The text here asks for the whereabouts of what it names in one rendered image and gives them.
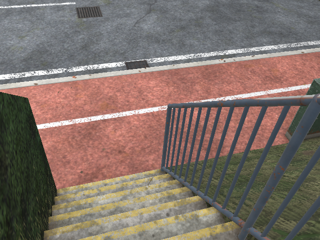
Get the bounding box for stairs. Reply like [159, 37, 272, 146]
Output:
[44, 168, 248, 240]

